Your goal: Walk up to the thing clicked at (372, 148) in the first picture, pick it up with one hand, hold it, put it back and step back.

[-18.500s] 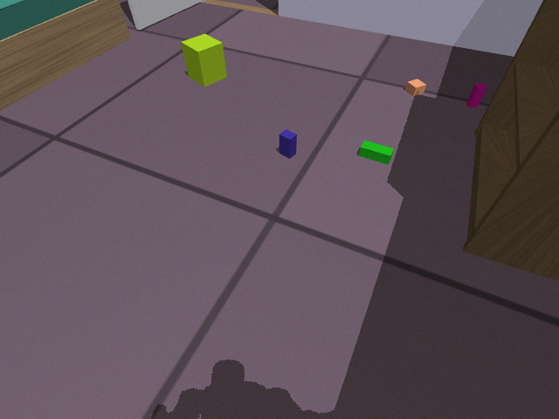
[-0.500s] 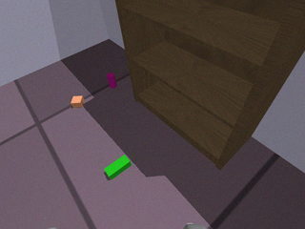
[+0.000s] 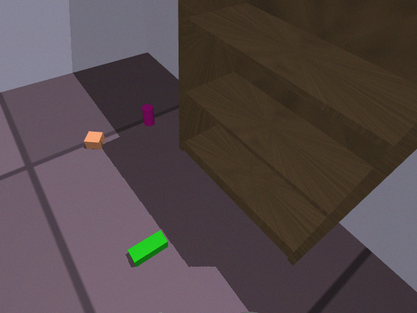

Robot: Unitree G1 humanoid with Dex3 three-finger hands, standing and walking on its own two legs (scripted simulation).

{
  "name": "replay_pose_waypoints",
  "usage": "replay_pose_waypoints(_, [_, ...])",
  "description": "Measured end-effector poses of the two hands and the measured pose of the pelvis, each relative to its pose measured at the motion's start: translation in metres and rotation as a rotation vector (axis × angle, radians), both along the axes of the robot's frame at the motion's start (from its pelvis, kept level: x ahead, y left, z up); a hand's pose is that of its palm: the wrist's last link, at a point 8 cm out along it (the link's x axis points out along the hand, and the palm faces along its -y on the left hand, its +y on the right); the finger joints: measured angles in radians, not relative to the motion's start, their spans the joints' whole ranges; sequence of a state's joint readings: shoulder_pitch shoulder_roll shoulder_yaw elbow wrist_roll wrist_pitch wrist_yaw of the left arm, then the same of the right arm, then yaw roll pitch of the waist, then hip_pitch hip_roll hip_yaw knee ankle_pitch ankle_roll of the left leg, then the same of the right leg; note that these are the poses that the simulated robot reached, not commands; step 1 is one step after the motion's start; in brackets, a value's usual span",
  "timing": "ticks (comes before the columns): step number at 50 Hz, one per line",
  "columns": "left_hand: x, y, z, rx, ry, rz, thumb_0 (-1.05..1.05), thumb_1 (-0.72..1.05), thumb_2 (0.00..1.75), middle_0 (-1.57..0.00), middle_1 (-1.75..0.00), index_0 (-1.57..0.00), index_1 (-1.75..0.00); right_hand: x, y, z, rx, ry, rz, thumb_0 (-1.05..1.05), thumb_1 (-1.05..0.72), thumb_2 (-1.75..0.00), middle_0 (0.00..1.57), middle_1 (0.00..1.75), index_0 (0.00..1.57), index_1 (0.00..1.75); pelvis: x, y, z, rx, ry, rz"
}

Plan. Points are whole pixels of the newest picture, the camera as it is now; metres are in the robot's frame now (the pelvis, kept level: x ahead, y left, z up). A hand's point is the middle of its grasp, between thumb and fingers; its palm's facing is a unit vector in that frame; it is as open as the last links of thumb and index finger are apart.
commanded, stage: walk up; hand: left
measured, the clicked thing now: (148, 248) +0.51 +0.22 -0.73
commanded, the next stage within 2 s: stand in 1.66 s
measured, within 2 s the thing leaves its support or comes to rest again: neither
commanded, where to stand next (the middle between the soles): +0.13 -0.01 m, yaw +1 degrees
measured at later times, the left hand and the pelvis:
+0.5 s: hand out of the picture +0.12 +0.24 -0.14, palm faces -0.05 -0.93 -0.37, open 7.4 cm; pelvis +0.03 -0.01 +0.00, yaw -2 degrees
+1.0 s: hand out of the picture +0.14 +0.23 -0.14, palm faces -0.05 -0.95 -0.32, open 7.4 cm; pelvis +0.05 -0.01 +0.02, yaw -1 degrees
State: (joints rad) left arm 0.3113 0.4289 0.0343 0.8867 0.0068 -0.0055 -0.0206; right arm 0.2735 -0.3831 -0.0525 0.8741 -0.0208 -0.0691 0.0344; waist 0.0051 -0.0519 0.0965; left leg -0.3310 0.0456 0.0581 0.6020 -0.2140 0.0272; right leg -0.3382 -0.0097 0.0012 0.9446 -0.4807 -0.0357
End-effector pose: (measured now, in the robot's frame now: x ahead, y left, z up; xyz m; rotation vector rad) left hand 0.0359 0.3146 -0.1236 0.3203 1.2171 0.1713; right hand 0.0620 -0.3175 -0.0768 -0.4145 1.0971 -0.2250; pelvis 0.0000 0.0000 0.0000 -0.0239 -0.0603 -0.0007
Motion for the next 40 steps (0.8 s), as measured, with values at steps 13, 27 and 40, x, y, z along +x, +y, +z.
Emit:
replay_pose_waypoints(13, [0.032,0.0,0.008,0.049,0.044,-0.012,0.0,0.9,0.9,-0.2,-0.3,-0.2,-0.3,0.029,0.004,-0.023,0.049,0.007,-0.027,0.0,-0.9,-0.89,0.2,0.3,0.21,0.3,0.025,-0.002,-0.003,0.022,0.004,-0.029])
replay_pose_waypoints(27, [0.085,-0.03,0.023,0.025,-0.06,-0.035,0.01,0.9,0.9,-0.2,-0.3,-0.2,-0.3,0.036,0.015,-0.041,0.143,0.061,-0.049,0.0,-0.9,-0.89,0.2,0.3,0.21,0.3,0.032,-0.011,0.006,0.032,-0.004,-0.025])
replay_pose_waypoints(40, [0.113,-0.041,0.021,-0.029,-0.059,-0.039,0.0,0.9,0.9,-0.2,-0.3,-0.2,-0.3,0.028,-0.004,-0.019,0.072,0.123,-0.09,0.0,-0.9,-0.89,0.2,0.3,0.21,0.3,0.042,-0.013,0.017,0.023,0.011,-0.023])
